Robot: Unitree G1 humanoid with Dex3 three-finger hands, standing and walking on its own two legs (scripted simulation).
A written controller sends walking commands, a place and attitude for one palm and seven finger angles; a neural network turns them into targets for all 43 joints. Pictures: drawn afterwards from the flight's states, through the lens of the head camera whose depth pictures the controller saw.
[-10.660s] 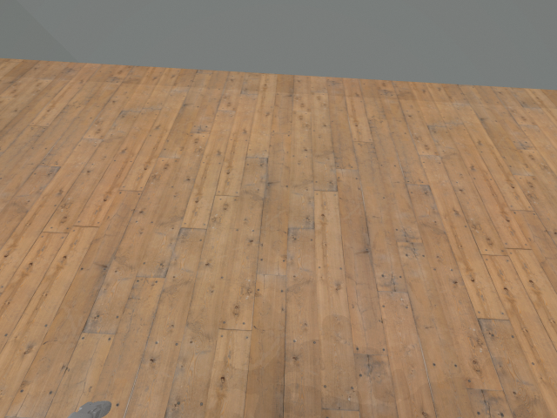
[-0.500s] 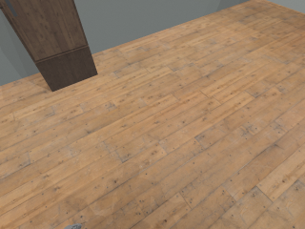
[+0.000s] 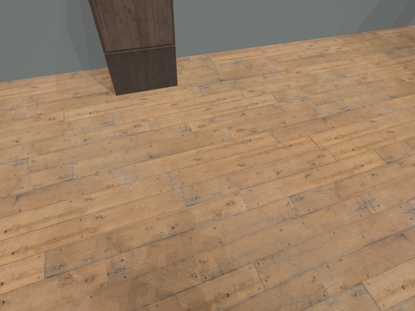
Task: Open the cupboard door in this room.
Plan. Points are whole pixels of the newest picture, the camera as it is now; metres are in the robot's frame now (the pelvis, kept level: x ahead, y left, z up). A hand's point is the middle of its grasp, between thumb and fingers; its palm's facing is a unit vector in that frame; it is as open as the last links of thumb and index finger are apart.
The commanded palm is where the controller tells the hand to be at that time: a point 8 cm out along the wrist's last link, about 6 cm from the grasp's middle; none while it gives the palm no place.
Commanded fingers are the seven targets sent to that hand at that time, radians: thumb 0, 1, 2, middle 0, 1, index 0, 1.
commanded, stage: turn or walk to find it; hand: left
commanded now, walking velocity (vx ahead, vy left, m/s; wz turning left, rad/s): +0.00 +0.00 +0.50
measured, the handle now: out of the picture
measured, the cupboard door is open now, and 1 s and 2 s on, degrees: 0 0 0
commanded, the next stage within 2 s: stand and wait in 0.26 s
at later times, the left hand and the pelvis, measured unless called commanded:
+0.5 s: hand out of the picture +0.04 +0.17 -0.13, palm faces +0.17 -0.94 -0.28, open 7.4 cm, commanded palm none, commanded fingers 0.00 0.90 0.90 -0.20 -0.30 -0.20 -0.30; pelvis -0.03 -0.04 +0.01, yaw +10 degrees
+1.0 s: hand out of the picture -0.13 +0.18 -0.17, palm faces +0.38 -0.90 -0.23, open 7.4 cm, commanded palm none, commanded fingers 0.00 0.90 0.90 -0.20 -0.30 -0.20 -0.30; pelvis -0.08 -0.02 +0.01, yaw +19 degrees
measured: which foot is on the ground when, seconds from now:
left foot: down 0.00-0.40, up 0.42-0.84, down 0.86-1.00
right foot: up 0.00-0.38, down 0.40-0.86, up 0.88-1.00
